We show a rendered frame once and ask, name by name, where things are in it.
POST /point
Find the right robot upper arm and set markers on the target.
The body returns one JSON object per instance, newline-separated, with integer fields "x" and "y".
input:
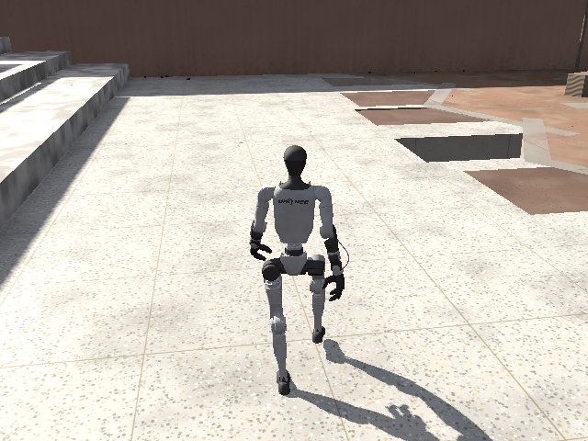
{"x": 326, "y": 211}

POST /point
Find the robot right forearm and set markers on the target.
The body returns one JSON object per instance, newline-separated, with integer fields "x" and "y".
{"x": 333, "y": 254}

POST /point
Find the left robot foot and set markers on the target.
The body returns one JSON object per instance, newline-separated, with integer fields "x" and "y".
{"x": 283, "y": 387}

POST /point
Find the robot head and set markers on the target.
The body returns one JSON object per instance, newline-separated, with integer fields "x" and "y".
{"x": 295, "y": 160}

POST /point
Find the left robot upper arm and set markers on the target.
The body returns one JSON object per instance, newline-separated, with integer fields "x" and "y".
{"x": 265, "y": 194}

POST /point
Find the right robot hand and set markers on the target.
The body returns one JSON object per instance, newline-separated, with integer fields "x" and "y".
{"x": 340, "y": 285}

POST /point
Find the robot left forearm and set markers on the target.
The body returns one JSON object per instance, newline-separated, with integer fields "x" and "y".
{"x": 255, "y": 238}

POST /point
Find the left robot hand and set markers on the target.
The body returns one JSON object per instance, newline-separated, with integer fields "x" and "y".
{"x": 257, "y": 255}

